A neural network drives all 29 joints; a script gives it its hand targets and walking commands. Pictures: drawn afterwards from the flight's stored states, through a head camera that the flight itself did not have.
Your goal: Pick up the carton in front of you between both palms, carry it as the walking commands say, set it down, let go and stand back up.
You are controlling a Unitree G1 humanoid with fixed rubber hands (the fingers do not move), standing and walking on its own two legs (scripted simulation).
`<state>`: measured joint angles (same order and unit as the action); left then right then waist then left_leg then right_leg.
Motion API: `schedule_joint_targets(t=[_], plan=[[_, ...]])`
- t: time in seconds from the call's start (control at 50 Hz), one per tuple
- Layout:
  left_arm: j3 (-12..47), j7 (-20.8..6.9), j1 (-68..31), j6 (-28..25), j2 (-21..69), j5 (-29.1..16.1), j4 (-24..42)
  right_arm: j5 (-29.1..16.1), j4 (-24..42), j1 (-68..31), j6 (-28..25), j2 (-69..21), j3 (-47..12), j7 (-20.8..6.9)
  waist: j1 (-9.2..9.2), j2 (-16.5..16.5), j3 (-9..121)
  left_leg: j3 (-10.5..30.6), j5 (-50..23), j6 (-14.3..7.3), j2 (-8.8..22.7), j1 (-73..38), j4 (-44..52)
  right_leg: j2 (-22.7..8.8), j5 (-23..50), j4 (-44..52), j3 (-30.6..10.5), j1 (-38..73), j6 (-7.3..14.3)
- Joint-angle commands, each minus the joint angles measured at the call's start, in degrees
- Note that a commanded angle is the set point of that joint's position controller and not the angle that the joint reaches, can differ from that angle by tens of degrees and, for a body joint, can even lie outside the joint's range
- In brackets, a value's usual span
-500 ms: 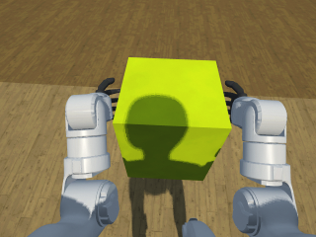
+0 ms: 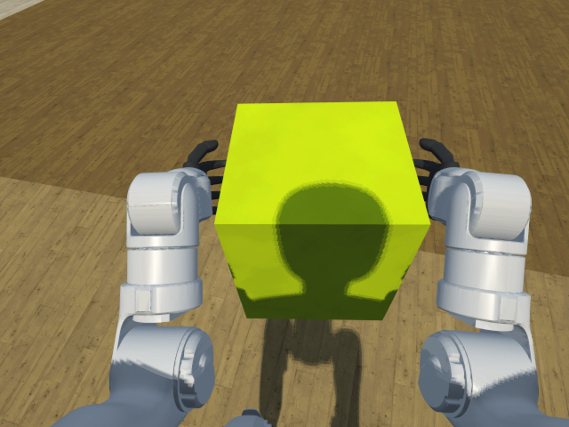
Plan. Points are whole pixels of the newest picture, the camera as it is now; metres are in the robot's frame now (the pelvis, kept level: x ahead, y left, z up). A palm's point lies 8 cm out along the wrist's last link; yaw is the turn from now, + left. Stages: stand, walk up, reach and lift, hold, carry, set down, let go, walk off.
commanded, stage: carry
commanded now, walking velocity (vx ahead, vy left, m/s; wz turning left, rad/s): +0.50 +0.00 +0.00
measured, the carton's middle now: (314, 219) +0.40 +0.02 +0.10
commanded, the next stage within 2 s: none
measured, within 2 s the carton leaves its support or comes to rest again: neither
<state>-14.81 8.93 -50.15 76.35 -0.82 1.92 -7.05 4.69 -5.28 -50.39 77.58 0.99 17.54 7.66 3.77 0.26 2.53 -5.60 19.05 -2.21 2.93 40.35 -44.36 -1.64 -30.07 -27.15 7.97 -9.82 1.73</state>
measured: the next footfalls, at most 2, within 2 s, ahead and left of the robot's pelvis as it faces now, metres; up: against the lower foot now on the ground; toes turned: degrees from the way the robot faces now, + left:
left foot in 0.02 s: +0.21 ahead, +0.11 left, +0.03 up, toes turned +7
right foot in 0.42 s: +0.45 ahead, -0.10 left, +0.07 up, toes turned -8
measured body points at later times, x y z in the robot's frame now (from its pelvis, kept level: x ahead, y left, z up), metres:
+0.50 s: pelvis +0.32 -0.02 +0.04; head +0.33 -0.02 +0.49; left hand +0.70 +0.14 +0.20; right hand +0.71 -0.16 +0.20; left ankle +0.19 +0.10 -0.62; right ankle +0.41 -0.10 -0.66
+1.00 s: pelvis +0.62 +0.02 +0.10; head +0.65 +0.02 +0.54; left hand +1.02 +0.13 +0.24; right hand +0.99 -0.17 +0.23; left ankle +0.66 +0.10 -0.63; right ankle +0.59 -0.09 -0.53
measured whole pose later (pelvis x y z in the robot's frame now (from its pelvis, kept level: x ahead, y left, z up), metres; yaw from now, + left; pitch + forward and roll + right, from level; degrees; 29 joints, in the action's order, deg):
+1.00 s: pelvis +0.62 +0.02 +0.10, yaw +0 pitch +4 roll +0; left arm -16.8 7.0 -49.3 77.9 -1.3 4.3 -11.0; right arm 2.1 -10.4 -46.5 75.6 0.9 13.3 8.3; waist -5.5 0.3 1.4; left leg -7.5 22.3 -2.2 0.1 22.8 -33.0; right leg -0.5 -25.9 -76.0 1.5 -37.1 2.8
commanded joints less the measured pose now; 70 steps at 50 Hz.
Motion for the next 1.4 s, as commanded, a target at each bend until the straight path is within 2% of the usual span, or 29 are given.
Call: schedule_joint_targets(t=[0.0,0.02,0.04,0.06,0.12,0.16,0.28,0.36,0.4,0.42,0.44,0.46,0.5,0.54,0.72,0.78,0.8,0.82,0.84,0.9,0.94,1.06,1.16,1.18,1.2,1.22,1.24,1.28,1.38], plan=[[32.6,-15.3,-42.9,0.0,60.6,-25.3,1.6,-21.4,-4.5,-36.6,-0.8,-57.4,-32.4,-11.4,-6.47,5.8,27.4,-10.4,-3.4,-2.0,-8.4,-28.9,11.4,-8.7,48.0,-10.0,-0.5,4.8,5.0],[32.0,-15.4,-42.9,0.0,60.1,-24.2,0.2,-22.0,-6.6,-35.1,-1.1,-57.8,-31.9,-11.8,-9.69,0.8,33.3,-1.5,-0.8,-3.7,-2.6,-46.8,11.1,-7.5,39.4,-21.6,0.5,-5.3,1.9],[30.6,-15.6,-42.6,0.1,61.1,-23.5,-1.0,-21.9,-7.1,-35.3,-1.9,-57.1,-31.5,-12.1,-10.41,-15.7,38.0,32.2,10.2,-12.4,13.8,-57.4,18.9,-0.3,23.2,-38.1,-0.9,-21.2,-1.8],[30.6,-15.6,-44.5,-0.2,60.8,-22.8,-1.0,-23.2,-7.1,-37.2,-2.2,-60.2,-31.9,-12.6,-10.65,-18.7,33.0,46.1,-2.7,-15.7,16.2,-59.9,26.1,6.2,-0.3,-48.6,-5.2,-34.2,-1.7],[28.0,-14.3,-42.9,-1.0,61.2,-20.4,-0.7,-30.1,2.4,-48.4,-3.1,-65.7,-36.0,-14.0,-8.9,-1.1,28.1,29.6,-20.3,-12.5,14.7,-52.4,17.7,0.0,3.5,-56.0,-9.8,-40.6,0.9],[27.3,-13.2,-42.4,-1.2,60.5,-19.3,1.0,-32.9,6.7,-53.0,-3.6,-67.7,-37.2,-14.2,-6.76,-3.7,28.4,24.0,-10.8,-9.3,12.7,-48.7,20.4,-1.2,5.5,-49.9,-9.7,-37.7,1.6],[28.7,-10.9,-41.5,-0.5,56.9,-17.6,4.9,-32.4,8.1,-49.3,-2.4,-64.5,-37.0,-13.6,-7.58,-6.9,25.5,13.5,-9.2,-10.3,12.3,-45.0,25.5,-2.7,8.1,-29.3,-5.2,-35.1,0.4],[29.6,-11.9,-39.1,0.5,56.5,-18.1,0.4,-29.3,2.1,-44.1,-1.4,-61.9,-35.7,-13.7,-5.43,-9.8,23.8,5.5,-21.9,-6.5,10.1,-39.7,22.1,3.5,10.5,-13.3,5.0,-18.1,1.5],[29.1,-12.9,-37.6,0.1,57.2,-18.6,-4.2,-27.8,-1.6,-41.8,-1.3,-61.5,-34.9,-13.9,-0.84,-4.7,29.5,-2.2,-36.4,-1.7,6.7,-30.1,3.9,6.1,13.6,-6.7,6.2,7.5,4.3],[28.5,-13.4,-36.0,-0.3,57.4,-18.7,-5.6,-27.2,-2.6,-42.2,-1.2,-61.0,-34.2,-14.1,1.98,3.2,35.5,-1.7,-20.2,1.4,3.7,-17.7,-10.8,-6.8,-0.4,-1.8,-16.0,22.2,8.4],[28.2,-13.7,-37.1,-1.0,58.3,-18.8,-6.0,-26.0,-3.2,-42.4,-1.2,-61.9,-33.0,-14.3,1.9,19.5,35.2,1.3,10.1,3.3,-5.4,0.4,-22.3,-17.7,2.3,7.0,-44.3,30.0,16.4],[28.8,-14.1,-38.8,-1.1,60.2,-20.5,-4.2,-25.3,-3.3,-44.2,-1.6,-61.9,-32.9,-14.1,2.14,13.8,31.2,6.6,13.4,1.7,-4.7,7.0,-32.6,-18.5,9.7,7.5,-46.8,29.0,17.5],[32.1,-14.9,-46.2,-1.8,64.3,-25.1,2.6,-24.7,-2.4,-43.2,-2.1,-62.2,-31.9,-13.4,1.92,1.3,28.1,7.7,8.4,-0.2,-1.3,10.1,-37.6,-16.8,28.1,0.8,-34.1,23.5,14.9],[34.2,-15.1,-52.1,-2.2,66.4,-28.8,8.6,-23.6,-1.1,-42.3,-2.2,-61.9,-30.6,-12.3,-0.1,1.9,28.0,7.9,5.9,-1.1,0.5,7.6,-32.4,-14.3,23.8,2.1,-26.4,19.2,11.4],[33.6,-15.2,-47.0,-0.3,62.2,-27.9,6.6,-19.5,-0.4,-37.9,-0.8,-56.0,-31.3,-9.9,0.4,7.2,23.5,-1.7,-0.4,0.5,-1.4,-3.3,-0.4,-11.3,26.2,6.4,-10.6,11.6,10.0],[32.6,-15.5,-44.5,-0.1,61.8,-26.3,1.4,-20.3,-5.3,-36.6,-0.8,-57.1,-31.2,-11.1,-5.5,6.3,26.3,-10.1,-3.1,-1.8,-8.4,-26.5,10.6,-9.2,44.5,-7.2,-2.2,4.4,5.7],[32.0,-15.6,-44.1,-0.1,61.6,-25.3,-0.2,-20.8,-7.6,-35.1,-1.1,-57.3,-30.8,-11.5,-8.7,1.9,31.6,-5.1,-2.9,-3.4,-5.7,-43.6,10.5,-7.6,43.6,-17.8,0.4,-3.8,2.7],[30.8,-15.8,-44.1,-0.1,61.9,-24.5,-1.3,-20.9,-8.1,-34.7,-1.7,-56.9,-30.5,-11.8,-10.27,-11.8,37.6,26.1,11.1,-11.2,11.3,-56.2,17.2,-2.5,27.2,-35.3,-0.1,-18.7,-1.5],[30.5,-15.9,-45.0,-0.2,62.0,-23.6,-1.8,-21.8,-8.5,-36.3,-2.2,-59.2,-30.6,-12.3,-10.99,-19.8,34.0,46.3,0.0,-16.4,16.2,-60.7,25.7,6.8,-0.6,-46.5,-4.1,-33.7,-1.9],[28.3,-14.3,-42.7,-1.0,61.9,-20.3,-1.1,-28.9,1.4,-46.9,-3.0,-65.2,-35.4,-13.6,-9.24,-1.3,28.1,31.2,-19.7,-13.5,14.9,-53.1,17.6,0.4,2.4,-56.8,-9.5,-41.5,0.7],[27.4,-13.1,-41.4,-1.4,60.8,-18.9,0.7,-32.3,6.3,-52.1,-3.6,-67.7,-37.4,-13.9,-6.93,-3.1,28.2,25.1,-10.9,-9.9,12.8,-49.1,20.1,-1.0,4.7,-50.5,-9.8,-38.6,1.5],[28.7,-10.7,-40.1,-1.1,56.3,-16.6,5.2,-33.2,9.2,-49.9,-3.1,-65.1,-38.1,-13.7,-7.69,-6.4,25.2,14.6,-9.0,-10.5,12.4,-44.3,25.2,-2.4,7.5,-29.4,-5.3,-34.8,0.7],[29.6,-11.7,-36.8,0.0,55.2,-16.9,-0.2,-29.7,2.2,-43.5,-1.7,-61.4,-36.4,-13.7,-3.21,-7.6,25.2,2.3,-30.9,-4.4,9.0,-35.9,14.8,6.4,14.4,-8.2,8.2,-6.7,2.3],[29.2,-12.2,-36.0,-0.1,55.3,-17.2,-2.7,-28.8,0.3,-42.1,-1.5,-61.2,-35.9,-13.8,-0.96,-4.6,29.6,-1.6,-37.4,-1.6,6.8,-29.6,3.8,6.1,13.6,-7.1,5.8,8.5,4.4],[28.7,-12.7,-34.7,-0.5,55.2,-17.2,-4.3,-28.2,-0.7,-42.1,-1.3,-60.6,-35.0,-14.0,1.62,4.1,36.1,-1.5,-21.9,2.0,3.0,-15.9,-11.7,-7.3,-1.5,-1.5,-18.6,23.3,9.6],[28.5,-12.9,-35.8,-1.1,56.6,-17.5,-4.3,-26.8,-1.4,-42.9,-1.3,-61.4,-34.0,-14.2,2.28,18.8,35.3,1.7,9.9,3.5,-5.7,0.6,-23.3,-17.4,5.4,6.2,-44.1,30.3,16.7],[29.4,-13.4,-37.3,-1.0,58.3,-19.4,-2.5,-26.2,-2.1,-43.9,-1.5,-61.6,-34.0,-14.1,2.3,13.4,31.6,6.9,12.9,1.8,-5.1,7.2,-33.9,-18.2,15.1,5.9,-45.6,29.6,17.8],[33.1,-14.2,-44.9,-1.5,63.0,-24.4,4.3,-25.2,-1.4,-42.6,-1.9,-61.9,-32.7,-13.4,2.08,0.7,28.7,8.3,8.0,0.0,-1.5,9.9,-36.5,-16.5,32.2,-0.1,-33.1,24.3,14.6],[35.1,-14.8,-53.2,-1.8,64.2,-29.9,14.0,-21.3,3.3,-42.2,-2.2,-58.0,-30.1,-10.6,-0.21,4.8,27.7,6.0,5.8,-0.1,-0.4,5.6,-20.5,-13.7,23.8,4.7,-21.6,17.2,11.4]])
